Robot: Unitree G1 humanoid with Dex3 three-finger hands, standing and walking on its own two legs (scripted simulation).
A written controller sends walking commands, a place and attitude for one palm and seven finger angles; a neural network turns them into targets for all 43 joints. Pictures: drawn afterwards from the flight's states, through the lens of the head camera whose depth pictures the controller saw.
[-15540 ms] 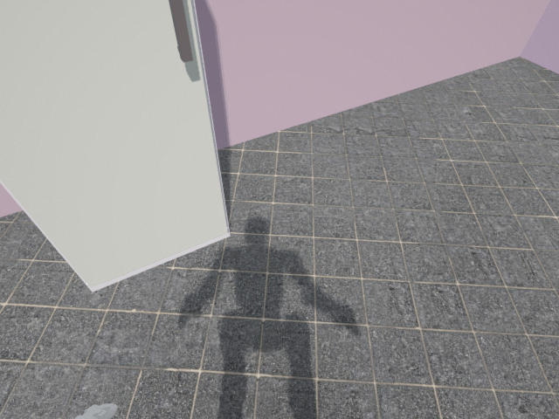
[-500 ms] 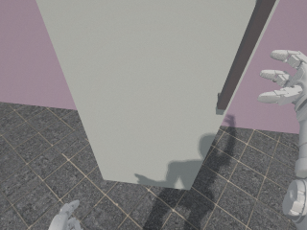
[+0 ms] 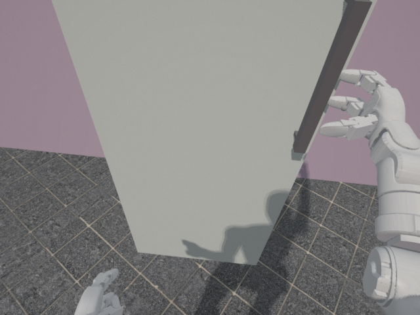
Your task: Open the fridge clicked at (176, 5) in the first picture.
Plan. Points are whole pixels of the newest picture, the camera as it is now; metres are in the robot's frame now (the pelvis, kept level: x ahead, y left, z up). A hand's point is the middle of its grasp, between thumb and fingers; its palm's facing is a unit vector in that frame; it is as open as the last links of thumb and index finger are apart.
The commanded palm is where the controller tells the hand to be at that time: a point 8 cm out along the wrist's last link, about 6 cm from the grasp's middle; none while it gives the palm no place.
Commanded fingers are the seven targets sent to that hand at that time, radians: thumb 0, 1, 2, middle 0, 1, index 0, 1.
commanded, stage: feel for the door with the fingertips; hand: right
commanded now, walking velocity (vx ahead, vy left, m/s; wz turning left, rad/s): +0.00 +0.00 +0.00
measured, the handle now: (320, 85) +0.48 -0.17 +0.24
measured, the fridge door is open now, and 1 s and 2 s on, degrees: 0 0 0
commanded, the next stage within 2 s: slide the fingers in behind the handle in 0.30 s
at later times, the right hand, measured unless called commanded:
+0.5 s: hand (347, 104) +0.44 -0.21 +0.23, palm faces +0.07 +1.00 +0.01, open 13.6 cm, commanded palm +0.42 -0.25 +0.23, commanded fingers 0.00 0.50 -0.30 0.30 1.20 0.30 1.20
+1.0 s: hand (337, 106) +0.43 -0.19 +0.23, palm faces +0.05 +1.00 +0.01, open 14.0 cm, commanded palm +0.40 -0.23 +0.23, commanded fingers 0.00 0.50 -0.30 0.30 1.20 0.30 1.20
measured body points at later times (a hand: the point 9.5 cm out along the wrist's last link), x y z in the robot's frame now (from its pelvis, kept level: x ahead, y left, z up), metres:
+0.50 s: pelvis -0.01 +0.00 +0.00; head -0.01 +0.01 +0.45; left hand +0.08 +0.27 -0.11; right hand +0.43 -0.26 +0.23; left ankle -0.02 +0.11 -0.74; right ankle +0.00 -0.12 -0.74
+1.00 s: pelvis +0.00 -0.01 +0.00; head -0.01 +0.00 +0.45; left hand +0.13 +0.24 -0.10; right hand +0.42 -0.24 +0.23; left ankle -0.02 +0.11 -0.74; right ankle +0.00 -0.12 -0.74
